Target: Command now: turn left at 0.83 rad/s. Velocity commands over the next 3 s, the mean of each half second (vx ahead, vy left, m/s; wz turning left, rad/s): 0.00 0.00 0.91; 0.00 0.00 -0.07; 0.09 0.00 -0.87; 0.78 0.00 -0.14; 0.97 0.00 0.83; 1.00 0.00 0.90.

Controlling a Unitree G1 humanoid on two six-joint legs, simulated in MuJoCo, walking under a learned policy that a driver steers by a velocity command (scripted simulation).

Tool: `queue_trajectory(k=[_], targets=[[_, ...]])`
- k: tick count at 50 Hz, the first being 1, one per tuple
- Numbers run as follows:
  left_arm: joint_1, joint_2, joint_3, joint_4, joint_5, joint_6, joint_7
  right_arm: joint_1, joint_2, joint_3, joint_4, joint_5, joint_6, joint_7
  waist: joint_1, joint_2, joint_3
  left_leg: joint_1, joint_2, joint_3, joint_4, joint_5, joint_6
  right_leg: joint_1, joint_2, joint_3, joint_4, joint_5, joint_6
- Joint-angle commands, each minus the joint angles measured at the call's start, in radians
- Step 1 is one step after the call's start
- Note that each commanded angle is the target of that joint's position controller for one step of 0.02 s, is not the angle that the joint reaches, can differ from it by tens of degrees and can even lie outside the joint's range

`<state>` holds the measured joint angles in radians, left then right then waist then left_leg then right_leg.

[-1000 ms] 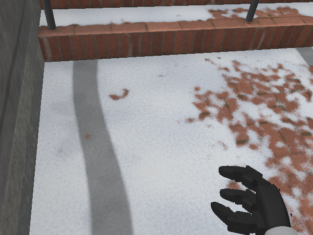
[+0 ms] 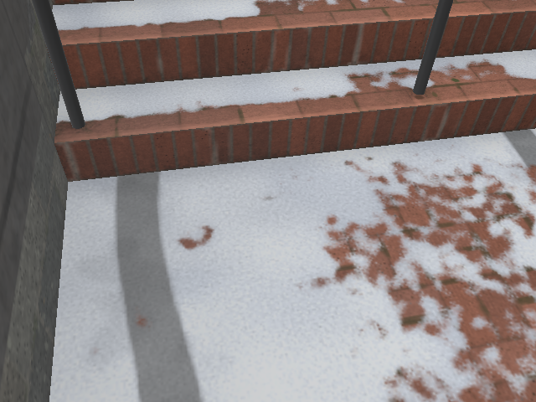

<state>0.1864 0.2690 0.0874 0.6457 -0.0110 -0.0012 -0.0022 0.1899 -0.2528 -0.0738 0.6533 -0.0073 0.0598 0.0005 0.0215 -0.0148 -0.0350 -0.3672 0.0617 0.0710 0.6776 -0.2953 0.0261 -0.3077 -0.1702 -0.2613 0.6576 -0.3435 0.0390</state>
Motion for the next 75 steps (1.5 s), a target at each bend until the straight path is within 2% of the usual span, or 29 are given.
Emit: queue_trajectory(k=[1,2,3,5,8,11,13,16,23,24,25,26,28,33,37,40,42,43,46,50,53,56,57,58,59,62,67,70,75], targets=[[-0.041,-0.010,-0.001,-0.097,0.036,0.000,-0.023,0.102,-0.295,-0.089,-0.109,-0.012,-0.011,-0.007,-0.010,0.371,0.000,0.312,0.203,-0.482,-0.201,0.790,0.211,-0.402,0.107,0.095,0.472,-0.365,0.094],[-0.078,0.038,0.012,-0.116,0.015,0.005,-0.006,0.091,-0.267,-0.085,-0.126,-0.021,-0.038,0.012,-0.063,0.323,-0.086,0.270,0.271,-0.619,-0.284,0.557,0.332,-0.438,0.134,0.269,0.629,-0.377,0.109],[-0.128,0.060,0.014,-0.137,-0.010,0.012,0.011,0.072,-0.202,-0.073,-0.116,0.012,-0.055,0.005,-0.066,0.227,-0.042,0.270,0.237,-0.592,-0.321,0.277,0.302,-0.486,0.119,0.307,0.662,-0.274,0.090],[-0.180,0.052,0.011,-0.153,0.014,-0.002,0.038,0.044,-0.143,-0.043,-0.127,0.039,-0.053,-0.013,-0.058,0.177,-0.022,0.302,0.192,-0.568,-0.324,0.175,0.231,-0.553,0.120,0.341,0.653,-0.132,0.056],[-0.184,0.058,0.010,-0.160,0.024,-0.013,0.032,0.004,-0.153,-0.030,-0.164,0.007,-0.046,-0.041,-0.015,0.117,-0.054,0.284,0.163,-0.534,-0.313,0.325,0.211,-0.495,0.149,0.366,0.590,-0.025,0.054],[-0.155,0.048,0.003,-0.147,0.022,-0.018,0.037,0.037,-0.174,-0.047,-0.149,0.043,-0.052,-0.059,-0.015,0.129,-0.079,0.278,0.113,-0.487,-0.301,0.462,0.224,-0.440,0.181,0.354,0.494,0.016,0.061],[-0.234,0.060,0.007,-0.142,0.001,-0.037,0.035,-0.006,-0.198,-0.050,-0.177,0.002,-0.041,-0.068,-0.011,0.155,-0.052,0.226,0.070,-0.462,-0.257,0.399,0.171,-0.377,0.210,0.353,0.330,0.089,0.053],[-0.241,-0.012,-0.024,-0.133,0.013,-0.010,0.016,0.030,-0.201,-0.054,-0.157,0.033,-0.041,-0.066,-0.011,0.146,-0.032,0.171,0.058,-0.516,-0.262,0.326,0.169,-0.263,0.243,0.356,0.142,0.045,0.039],[-0.107,0.088,0.021,-0.083,0.008,-0.029,0.013,-0.079,-0.211,-0.063,-0.177,0.063,-0.054,-0.051,0.045,0.197,-0.040,0.116,0.000,-0.633,-0.178,0.302,0.081,0.060,0.232,0.361,-0.263,0.181,-0.002],[-0.129,0.099,0.023,-0.081,0.018,-0.024,0.015,-0.037,-0.131,-0.038,-0.172,0.039,-0.058,-0.039,0.001,0.109,-0.120,0.081,-0.055,-0.524,-0.040,0.132,0.046,0.207,0.141,0.394,-0.289,0.291,-0.048],[-0.183,0.138,0.022,-0.121,0.042,-0.009,0.025,0.071,-0.062,-0.019,-0.151,0.021,-0.065,-0.028,-0.065,-0.176,-0.118,-0.158,-0.177,-0.343,0.150,-0.278,-0.017,0.348,-0.073,0.642,-0.317,0.444,-0.165],[-0.147,0.111,0.024,-0.118,0.073,-0.010,0.031,0.066,-0.149,-0.042,-0.144,0.021,-0.074,-0.027,-0.041,-0.322,-0.084,-0.230,-0.192,-0.272,0.393,-0.394,-0.081,0.227,-0.168,0.833,-0.372,0.402,-0.290],[-0.158,0.046,-0.002,-0.134,0.068,-0.019,0.038,0.058,-0.238,-0.065,-0.100,0.009,-0.053,-0.026,-0.030,-0.119,-0.047,-0.219,-0.112,-0.236,0.648,-0.264,-0.137,0.118,-0.103,0.686,-0.343,0.203,-0.277],[-0.117,-0.012,-0.054,-0.130,0.052,-0.009,0.048,-0.022,-0.037,0.013,-0.087,0.008,-0.065,-0.053,-0.011,-0.081,-0.050,-0.157,-0.035,-0.132,0.420,-0.155,-0.126,0.076,0.048,0.510,-0.318,0.235,-0.261],[-0.020,0.122,-0.002,-0.114,0.028,0.014,0.041,-0.033,-0.078,0.012,-0.040,0.014,-0.085,-0.043,0.037,-0.180,-0.040,-0.030,-0.089,-0.069,-0.032,-0.229,-0.113,0.143,0.046,0.604,-0.307,0.234,-0.275],[0.018,0.126,0.004,-0.094,-0.009,-0.001,0.035,0.060,-0.135,-0.008,-0.004,-0.005,-0.079,-0.015,-0.022,-0.126,-0.071,0.268,-0.045,-0.113,-0.280,0.090,-0.028,-0.040,0.074,0.605,-0.258,0.198,-0.217],[-0.069,0.029,-0.013,-0.158,-0.019,-0.032,0.016,0.141,-0.209,-0.038,0.039,-0.050,-0.064,-0.021,-0.076,0.229,-0.072,0.358,0.219,-0.300,-0.270,0.252,0.161,-0.345,0.222,0.347,0.022,-0.054,-0.090],[-0.061,0.057,-0.004,-0.163,-0.009,-0.028,0.004,0.081,-0.172,-0.027,0.014,-0.059,-0.069,-0.025,-0.079,0.296,-0.068,0.323,0.359,-0.406,-0.311,0.393,0.263,-0.380,0.204,0.287,0.224,-0.223,-0.048],[-0.007,0.069,0.010,-0.133,0.019,0.015,-0.006,-0.027,-0.120,-0.023,-0.024,-0.016,-0.114,-0.051,-0.038,0.149,-0.021,0.325,0.348,-0.292,-0.306,0.524,0.227,-0.470,0.113,0.340,0.552,-0.188,0.012],[-0.030,0.001,-0.029,-0.134,-0.007,0.043,-0.035,-0.053,-0.169,-0.034,0.003,-0.010,-0.087,-0.069,-0.052,0.143,0.013,0.189,0.226,-0.042,-0.312,0.480,0.132,-0.253,0.111,0.224,0.230,-0.011,0.022],[0.020,0.044,-0.006,-0.149,-0.014,0.048,-0.031,-0.029,-0.227,-0.058,0.024,0.027,-0.081,-0.047,-0.052,0.216,0.011,0.209,0.258,-0.025,-0.287,0.409,0.130,-0.165,0.123,0.168,0.124,0.026,0.015],[0.063,0.097,0.022,-0.154,0.008,0.059,-0.031,-0.025,-0.198,-0.043,0.019,0.011,-0.077,-0.043,-0.007,0.149,-0.008,0.178,0.238,0.048,-0.151,0.414,0.040,-0.006,0.204,0.114,-0.050,0.081,-0.051],[0.179,0.152,0.049,-0.120,0.000,0.049,-0.015,0.025,-0.154,-0.031,0.041,0.006,-0.081,-0.026,0.037,0.064,-0.062,0.095,0.170,0.120,0.063,0.348,-0.023,0.175,0.217,0.178,-0.150,0.227,-0.110],[0.221,0.308,0.092,-0.141,-0.012,0.047,0.008,-0.027,-0.085,-0.015,-0.029,-0.014,-0.083,-0.023,0.034,-0.193,-0.069,-0.219,0.046,0.145,0.401,-0.182,-0.104,0.368,-0.038,0.585,-0.192,0.681,-0.221],[0.175,0.316,0.073,-0.175,0.021,0.016,-0.001,-0.095,-0.069,-0.001,-0.094,-0.013,-0.091,-0.034,0.029,-0.285,-0.173,-0.408,-0.080,-0.084,0.602,-0.389,-0.126,0.393,-0.176,0.956,-0.274,0.603,-0.408],[0.037,0.201,0.040,-0.202,-0.019,-0.008,0.009,-0.098,-0.142,-0.007,-0.057,-0.006,-0.118,-0.035,-0.010,-0.077,-0.105,-0.380,-0.014,-0.200,0.620,-0.190,-0.085,0.271,-0.076,0.754,-0.281,0.357,-0.295],[-0.012,0.172,0.028,-0.207,-0.006,0.010,0.042,-0.081,-0.113,-0.003,-0.029,-0.023,-0.109,-0.035,-0.032,-0.078,-0.094,-0.228,-0.083,-0.161,0.417,-0.052,-0.093,0.086,0.032,0.637,-0.294,0.414,-0.267],[0.001,0.186,0.036,-0.204,-0.023,-0.021,0.038,-0.057,-0.146,-0.015,-0.030,0.014,-0.112,-0.027,-0.035,-0.162,-0.065,-0.185,-0.099,-0.177,0.215,-0.045,-0.069,0.034,0.042,0.755,-0.412,-0.245,-0.274],[-0.036,0.180,0.036,-0.204,-0.041,-0.034,0.019,-0.087,-0.130,-0.027,-0.036,0.024,-0.157,-0.002,-0.064,-0.160,0.008,0.022,-0.119,-0.172,-0.004,-0.035,-0.058,-0.065,0.074,0.831,-0.401,-0.264,-0.249]])
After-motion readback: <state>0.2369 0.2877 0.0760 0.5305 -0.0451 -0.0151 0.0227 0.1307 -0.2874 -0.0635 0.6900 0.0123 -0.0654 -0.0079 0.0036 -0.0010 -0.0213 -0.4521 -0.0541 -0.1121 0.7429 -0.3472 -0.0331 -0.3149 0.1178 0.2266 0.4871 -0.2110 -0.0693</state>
